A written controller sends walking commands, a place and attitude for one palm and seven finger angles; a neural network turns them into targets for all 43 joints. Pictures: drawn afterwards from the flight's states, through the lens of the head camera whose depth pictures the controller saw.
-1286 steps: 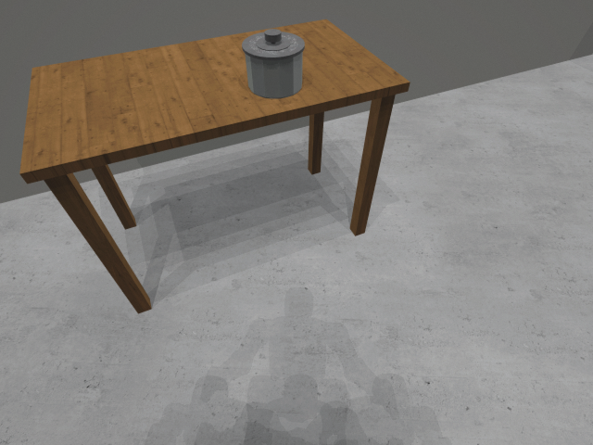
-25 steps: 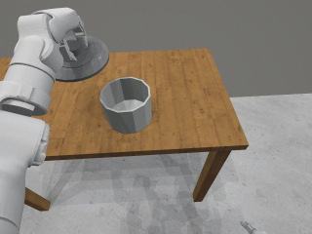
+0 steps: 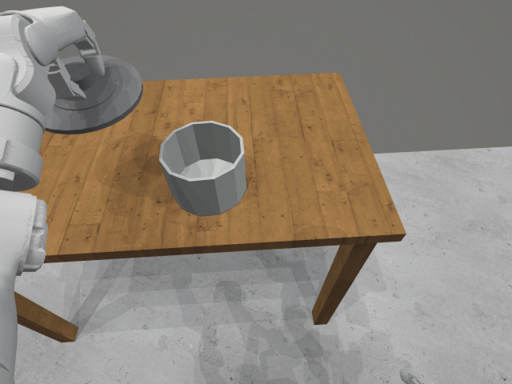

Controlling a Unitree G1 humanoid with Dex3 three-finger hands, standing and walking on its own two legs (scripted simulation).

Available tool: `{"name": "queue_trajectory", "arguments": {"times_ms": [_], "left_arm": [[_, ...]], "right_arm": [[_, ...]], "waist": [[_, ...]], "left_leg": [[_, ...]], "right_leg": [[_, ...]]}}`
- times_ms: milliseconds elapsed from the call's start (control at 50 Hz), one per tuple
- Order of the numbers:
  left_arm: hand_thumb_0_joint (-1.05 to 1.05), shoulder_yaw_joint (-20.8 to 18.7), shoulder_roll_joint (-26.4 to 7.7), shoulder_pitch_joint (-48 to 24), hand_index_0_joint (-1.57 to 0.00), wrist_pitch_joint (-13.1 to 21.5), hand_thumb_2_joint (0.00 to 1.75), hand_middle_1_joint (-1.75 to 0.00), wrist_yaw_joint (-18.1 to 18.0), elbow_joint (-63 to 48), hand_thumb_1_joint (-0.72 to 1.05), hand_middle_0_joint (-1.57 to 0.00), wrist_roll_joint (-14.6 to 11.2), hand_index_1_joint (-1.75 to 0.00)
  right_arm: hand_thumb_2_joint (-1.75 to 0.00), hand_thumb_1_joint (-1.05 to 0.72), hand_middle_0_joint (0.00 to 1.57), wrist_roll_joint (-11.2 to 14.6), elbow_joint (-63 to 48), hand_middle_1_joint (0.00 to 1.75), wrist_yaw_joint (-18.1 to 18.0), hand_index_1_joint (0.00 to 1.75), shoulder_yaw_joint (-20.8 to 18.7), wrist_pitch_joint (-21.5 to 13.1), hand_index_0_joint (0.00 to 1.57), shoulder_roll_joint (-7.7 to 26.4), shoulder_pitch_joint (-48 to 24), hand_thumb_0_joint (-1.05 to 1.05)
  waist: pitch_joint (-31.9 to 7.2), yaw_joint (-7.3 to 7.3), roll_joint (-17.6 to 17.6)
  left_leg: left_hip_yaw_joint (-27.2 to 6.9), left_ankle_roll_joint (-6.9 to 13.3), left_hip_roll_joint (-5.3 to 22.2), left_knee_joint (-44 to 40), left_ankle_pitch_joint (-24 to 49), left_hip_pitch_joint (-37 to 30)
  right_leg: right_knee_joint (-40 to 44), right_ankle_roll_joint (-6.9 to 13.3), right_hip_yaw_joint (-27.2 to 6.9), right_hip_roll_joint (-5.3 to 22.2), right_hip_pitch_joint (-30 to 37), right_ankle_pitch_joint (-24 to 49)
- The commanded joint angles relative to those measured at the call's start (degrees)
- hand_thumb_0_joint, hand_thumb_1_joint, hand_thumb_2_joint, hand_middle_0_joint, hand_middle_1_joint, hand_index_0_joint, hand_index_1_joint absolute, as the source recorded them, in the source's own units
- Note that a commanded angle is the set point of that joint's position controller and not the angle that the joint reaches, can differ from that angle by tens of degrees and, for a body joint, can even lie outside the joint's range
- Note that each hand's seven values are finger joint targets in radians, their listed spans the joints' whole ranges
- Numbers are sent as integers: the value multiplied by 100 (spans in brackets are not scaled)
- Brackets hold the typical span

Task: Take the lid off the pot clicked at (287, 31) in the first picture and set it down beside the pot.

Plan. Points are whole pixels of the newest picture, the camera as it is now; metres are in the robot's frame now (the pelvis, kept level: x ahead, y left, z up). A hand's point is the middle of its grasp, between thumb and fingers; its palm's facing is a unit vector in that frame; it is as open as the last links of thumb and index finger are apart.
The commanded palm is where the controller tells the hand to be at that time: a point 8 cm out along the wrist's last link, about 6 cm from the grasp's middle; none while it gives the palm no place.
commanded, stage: move the lid sideways beside the pot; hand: left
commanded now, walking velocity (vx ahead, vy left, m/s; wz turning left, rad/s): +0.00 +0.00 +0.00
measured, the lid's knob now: (76, 76) +0.50 +0.25 +0.22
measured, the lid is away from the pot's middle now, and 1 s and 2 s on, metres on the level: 0.16 0.24 0.23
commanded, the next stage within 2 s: lower the lid onto the table in 0.78 s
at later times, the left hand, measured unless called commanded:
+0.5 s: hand (30, 81) +0.47 +0.29 +0.24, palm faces -0.28 -0.06 -0.96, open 7.6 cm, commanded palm +0.47 +0.30 +0.32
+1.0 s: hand (2, 86) +0.46 +0.33 +0.24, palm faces -0.27 -0.09 -0.96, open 7.6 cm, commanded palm +0.46 +0.33 +0.31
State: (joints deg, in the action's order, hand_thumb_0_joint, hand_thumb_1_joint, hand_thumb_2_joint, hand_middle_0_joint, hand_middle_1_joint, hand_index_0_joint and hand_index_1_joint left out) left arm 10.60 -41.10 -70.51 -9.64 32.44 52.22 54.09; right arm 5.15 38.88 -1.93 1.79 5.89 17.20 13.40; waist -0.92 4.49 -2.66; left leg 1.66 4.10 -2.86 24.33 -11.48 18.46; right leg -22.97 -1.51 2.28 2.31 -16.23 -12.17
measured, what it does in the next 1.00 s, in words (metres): stands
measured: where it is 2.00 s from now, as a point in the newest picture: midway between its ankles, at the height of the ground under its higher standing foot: outside the picture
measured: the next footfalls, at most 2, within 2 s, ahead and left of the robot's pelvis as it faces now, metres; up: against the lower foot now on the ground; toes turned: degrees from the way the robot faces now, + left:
none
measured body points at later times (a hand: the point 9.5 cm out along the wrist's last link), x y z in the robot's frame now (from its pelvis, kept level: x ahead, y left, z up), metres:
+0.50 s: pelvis +0.01 +0.00 +0.00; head +0.06 -0.01 +0.45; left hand +0.48 +0.29 +0.29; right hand +0.09 -0.27 -0.13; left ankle +0.01 +0.07 -0.74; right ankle -0.01 -0.14 -0.74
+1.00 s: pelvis +0.01 +0.00 +0.00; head +0.07 -0.01 +0.45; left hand +0.47 +0.33 +0.29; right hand +0.10 -0.27 -0.13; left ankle +0.01 +0.07 -0.74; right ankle -0.01 -0.14 -0.74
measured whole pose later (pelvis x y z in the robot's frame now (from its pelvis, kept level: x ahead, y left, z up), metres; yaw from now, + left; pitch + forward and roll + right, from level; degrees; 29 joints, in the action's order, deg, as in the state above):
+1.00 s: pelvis +0.01 +0.00 +0.00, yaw +0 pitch +7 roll -2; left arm 5.8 -50.5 -68.3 -4.6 34.0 53.2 54.4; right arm 6.3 38.7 -1.7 1.5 8.5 18.1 13.2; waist -0.2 3.9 -2.9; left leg 0.8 4.2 -2.4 25.9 -12.6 20.4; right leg -21.6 -1.6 3.0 1.8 -16.6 -12.0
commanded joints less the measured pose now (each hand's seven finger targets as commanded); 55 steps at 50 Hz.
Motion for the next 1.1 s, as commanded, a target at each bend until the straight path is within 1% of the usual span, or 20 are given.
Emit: {"name": "queue_trajectory", "arguments": {"times_ms": [0, 80, 140, 160, 200, 260, 280, 360, 420, 460, 480, 520, 580, 640, 700, 760, 780, 860, 920, 1080], "left_arm": [[0, -642, -1935, -3594, -85, 65, 95, -110, -326, -1358, 67, -93, 183, -104], [0, -750, -2025, -3380, -85, 141, 95, -110, -324, -1637, 67, -93, 182, -104], [0, -669, -1936, -2988, -85, 145, 95, -110, -240, -949, 67, -93, 124, -104], [0, -618, -1892, -2848, -85, 154, 95, -110, -243, -963, 67, -93, 27, -104], [0, -485, -1835, -3414, -85, 202, 95, -110, -230, -1419, 67, -93, 105, -104], [0, -535, -1957, -3459, -85, 287, 95, -110, -286, -1576, 67, -93, 70, -104], [0, -796, -2254, -3543, -85, 342, 95, -110, -296, -1744, 67, -93, 138, -104], [0, -786, -2254, -3145, -85, 448, 95, -110, -254, -1110, 67, -93, 3, -104], [0, -1010, -2624, -3167, -85, 507, 95, -110, -255, -956, 67, -93, 126, -104], [0, -850, -2456, -3297, -85, 548, 95, -110, -279, -1218, 67, -93, 99, -104], [0, -825, -2444, -3409, -85, 555, 95, -110, -271, -1249, 67, -93, 181, -104], [0, -1158, -2843, -3148, -85, 599, 95, -110, -274, -1094, 67, -93, 231, -104], [0, -1088, -2781, -2903, -85, 674, 95, -110, -256, -767, 67, -93, 207, -104], [0, -1288, -3158, -3017, -85, 711, 95, -110, -242, -864, 67, -93, 243, -104], [0, -956, -2642, -3275, -85, 727, 95, -110, -241, -1573, 67, -93, 192, -104], [0, -1298, -2956, -2783, -85, 743, 95, -110, -257, -1615, 67, -93, 107, -104], [0, -1418, -3043, -2706, -85, 750, 95, -110, -239, -1470, 67, -93, 126, -104], [0, -993, -2503, -2666, -85, 627, 95, -110, -152, -1478, 67, -93, -55, -104], [0, -1022, -2635, -2641, -85, 421, 95, -110, -135, -916, 67, -93, 76, -104], [0, -1196, -2949, -3185, -85, 552, 95, -110, -272, -1606, 67, -93, 174, -104]], "right_arm": [[-90, -90, 20, 36, -656, 30, -76, 30, -291, -186, 20, 844, -70, 0], [-90, -90, 20, 32, -691, 30, -52, 30, -335, -171, 20, 837, -30, 0], [-90, -90, 20, 85, -595, 30, -72, 30, -292, -101, 20, 872, 28, 0], [-90, -90, 20, 97, -623, 30, -52, 30, -309, -74, 20, 935, 51, 0], [-90, -90, 20, 87, -606, 30, -63, 30, -312, -74, 20, 883, -13, 0], [-90, -90, 20, 72, -596, 30, -98, 30, -328, -116, 20, 923, 80, 0], [-90, -90, 20, 51, -569, 30, -108, 30, -329, -121, 20, 885, 125, 0], [-90, -90, 20, 90, -508, 30, -150, 30, -300, -106, 20, 967, 185, 0], [-90, -90, 20, 99, -517, 30, -150, 30, -265, -65, 20, 939, 148, 0], [-90, -90, 20, 95, -562, 30, -121, 30, -301, -61, 20, 967, 127, 0], [-90, -90, 20, 77, -537, 30, -120, 30, -297, -56, 20, 917, 143, 0], [-90, -90, 20, 77, -559, 30, -119, 30, -290, -45, 20, 947, 193, 0], [-90, -90, 20, 83, -551, 30, -118, 30, -271, 17, 20, 939, 216, 0], [-90, -90, 20, 114, -586, 30, -121, 30, -270, 77, 20, 985, 192, 0], [-90, -90, 20, 61, -617, 30, -100, 30, -356, 45, 20, 927, 181, 0], [-90, -90, 20, 66, -623, 30, -93, 30, -366, 43, 20, 994, 253, 0], [-90, -90, 20, 43, -572, 30, -90, 30, -344, 52, 20, 949, 259, 0], [-90, -90, 20, 102, -553, 30, -47, 30, -381, 122, 20, 996, 191, 0], [-90, -90, 20, 142, -538, 30, -25, 30, -304, 101, 20, 961, 187, 0], [-90, -90, 20, 81, -624, 30, -91, 30, -324, 2, 20, 948, 165, 0]], "waist": [[-2587, -25, -174], [-2708, -15, -395], [-2193, 15, -122], [-2217, 22, -268], [-2404, 43, -356], [-2620, 84, -615], [-2786, 23, -426], [-2438, 54, -409], [-2415, -26, -178], [-2527, 9, -560], [-2546, 16, -474], [-2573, -53, -378], [-2461, -28, -297], [-2535, -70, -275], [-2888, 10, -888], [-2933, -21, -830], [-2859, -49, -551], [-2476, 28, -633], [-2208, -4, -310], [-2905, -29, -686]], "left_leg": [[-397, 51, 120, 30, 1992, -1652], [-490, 17, 185, 152, 2579, -1975], [-400, 51, 168, 82, 2148, -1611], [-421, 32, 164, 76, 2196, -1614], [-435, 39, 177, 70, 2076, -1806], [-496, 15, 199, 157, 2415, -2067], [-507, 30, 207, 136, 2332, -2071], [-453, 40, 181, 90, 2173, -1801], [-393, 80, 163, 64, 2022, -1563], [-446, 28, 196, 149, 2508, -1788], [-475, 17, 219, 143, 2518, -1842], [-425, 67, 205, 174, 2508, -1748], [-377, 68, 197, 177, 2548, -1560], [-336, 103, 204, 167, 2431, -1507], [-489, 64, 263, 326, 3339, -2228], [-507, 62, 261, 385, 3558, -2268], [-472, 94, 240, 361, 3340, -2070], [-474, 58, 253, 314, 3261, -2039], [-415, 70, 192, 220, 2584, -1626], [-500, 58, 224, 245, 2658, -2008]], "right_leg": [[100, 399, 48, -303, 415, 1620], [117, 398, 56, -336, 235, 1629], [155, 384, 121, -354, 153, 1506], [189, 402, 121, -320, 135, 1486], [169, 383, 126, -347, 75, 1359], [216, 406, 110, -339, 14, 1370], [190, 377, 104, -371, 165, 1369], [233, 389, 134, -333, 158, 1393], [162, 381, 114, -350, 361, 1508], [159, 402, 116, -318, 239, 1622], [159, 377, 120, -355, 202, 1543], [152, 374, 98, -369, 344, 1621], [140, 359, 105, -367, 401, 1730], [133, 353, 85, -354, 498, 1755], [158, 365, 111, -386, 105, 1740], [192, 375, 116, -389, 137, 1824], [159, 347, 113, -401, 241, 1841], [223, 362, 176, -372, -21, 1734], [165, 362, 201, -422, 113, 1616], [130, 368, 133, -392, 283, 1521]]}}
